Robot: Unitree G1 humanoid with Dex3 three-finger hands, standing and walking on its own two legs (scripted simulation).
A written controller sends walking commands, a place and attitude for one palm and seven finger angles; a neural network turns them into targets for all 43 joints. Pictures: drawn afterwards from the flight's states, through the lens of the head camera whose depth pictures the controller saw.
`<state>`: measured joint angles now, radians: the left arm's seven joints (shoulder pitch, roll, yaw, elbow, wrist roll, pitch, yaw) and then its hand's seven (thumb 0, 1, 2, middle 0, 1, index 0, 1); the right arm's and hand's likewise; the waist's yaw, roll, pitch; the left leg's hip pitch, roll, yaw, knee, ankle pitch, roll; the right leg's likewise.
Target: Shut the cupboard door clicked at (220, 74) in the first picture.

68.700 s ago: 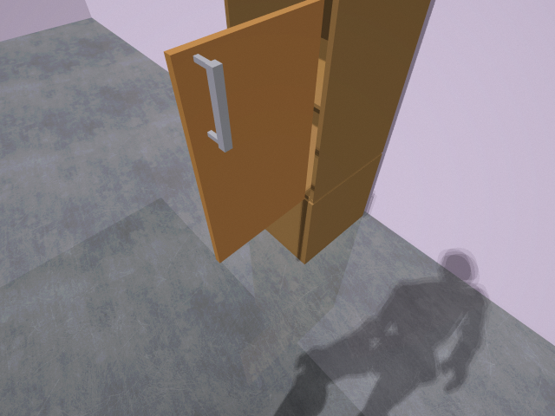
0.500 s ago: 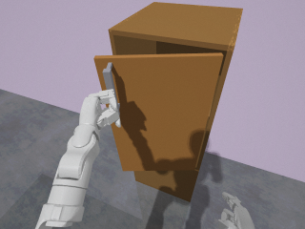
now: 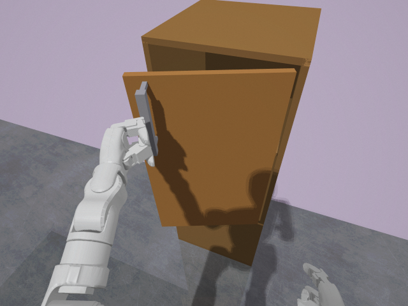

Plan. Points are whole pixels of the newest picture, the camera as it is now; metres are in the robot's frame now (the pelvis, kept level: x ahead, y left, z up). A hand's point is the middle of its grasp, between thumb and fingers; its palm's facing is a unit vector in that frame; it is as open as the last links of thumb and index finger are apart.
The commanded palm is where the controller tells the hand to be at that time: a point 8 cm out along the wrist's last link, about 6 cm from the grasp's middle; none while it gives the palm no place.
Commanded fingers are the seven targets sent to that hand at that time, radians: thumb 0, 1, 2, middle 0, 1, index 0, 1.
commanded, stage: push the door shut along its arc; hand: left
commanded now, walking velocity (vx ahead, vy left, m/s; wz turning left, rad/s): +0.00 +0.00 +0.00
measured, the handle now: (149, 120) +0.45 +0.16 +0.16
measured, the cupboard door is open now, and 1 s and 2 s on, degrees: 23 11 0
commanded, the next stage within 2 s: pull the fist back off the door in 2.00 s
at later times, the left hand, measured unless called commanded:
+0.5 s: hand (152, 132) +0.40 +0.14 +0.17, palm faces -0.01 -1.00 -0.02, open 3.2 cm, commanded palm +0.39 +0.17 +0.16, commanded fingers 0.00 0.90 0.90 -1.30 -1.50 -1.30 -1.50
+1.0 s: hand (182, 116) +0.45 +0.08 +0.17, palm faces -0.20 -0.98 -0.01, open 3.4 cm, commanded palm +0.46 +0.14 +0.16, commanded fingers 0.00 0.90 0.90 -1.30 -1.50 -1.30 -1.50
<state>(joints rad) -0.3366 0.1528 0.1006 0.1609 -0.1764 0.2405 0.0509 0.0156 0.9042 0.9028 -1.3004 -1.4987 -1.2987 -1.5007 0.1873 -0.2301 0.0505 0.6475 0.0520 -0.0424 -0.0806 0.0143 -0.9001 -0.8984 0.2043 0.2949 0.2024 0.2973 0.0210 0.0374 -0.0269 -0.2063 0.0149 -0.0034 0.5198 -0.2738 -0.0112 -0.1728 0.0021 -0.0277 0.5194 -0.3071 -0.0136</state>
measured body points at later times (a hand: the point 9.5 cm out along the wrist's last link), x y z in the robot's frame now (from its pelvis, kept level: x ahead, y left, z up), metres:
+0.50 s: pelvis -0.01 +0.01 +0.00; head -0.01 +0.00 +0.45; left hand +0.39 +0.19 +0.17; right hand +0.14 -0.23 -0.10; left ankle +0.01 +0.13 -0.74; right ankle -0.02 -0.11 -0.74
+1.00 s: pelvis -0.02 +0.01 -0.01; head +0.01 +0.00 +0.44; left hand +0.46 +0.14 +0.17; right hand +0.05 -0.25 -0.13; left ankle +0.01 +0.13 -0.74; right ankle -0.02 -0.11 -0.74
